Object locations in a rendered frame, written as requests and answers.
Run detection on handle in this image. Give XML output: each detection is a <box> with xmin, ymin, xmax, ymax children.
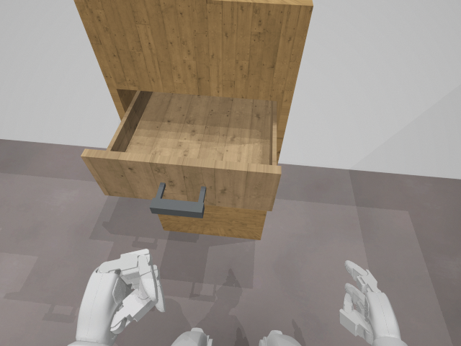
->
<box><xmin>150</xmin><ymin>182</ymin><xmax>206</xmax><ymax>218</ymax></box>

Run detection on robot left hand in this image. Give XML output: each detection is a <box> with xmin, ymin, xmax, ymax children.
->
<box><xmin>76</xmin><ymin>249</ymin><xmax>166</xmax><ymax>346</ymax></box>

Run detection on drawer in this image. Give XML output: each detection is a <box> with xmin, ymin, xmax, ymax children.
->
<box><xmin>81</xmin><ymin>91</ymin><xmax>282</xmax><ymax>211</ymax></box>

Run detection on robot right hand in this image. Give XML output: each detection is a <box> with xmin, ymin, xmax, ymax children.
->
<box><xmin>339</xmin><ymin>260</ymin><xmax>401</xmax><ymax>346</ymax></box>

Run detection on left robot thigh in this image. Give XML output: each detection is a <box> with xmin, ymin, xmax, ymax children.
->
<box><xmin>171</xmin><ymin>331</ymin><xmax>213</xmax><ymax>346</ymax></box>

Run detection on cabinet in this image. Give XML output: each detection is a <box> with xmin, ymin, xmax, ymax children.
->
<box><xmin>74</xmin><ymin>0</ymin><xmax>313</xmax><ymax>240</ymax></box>

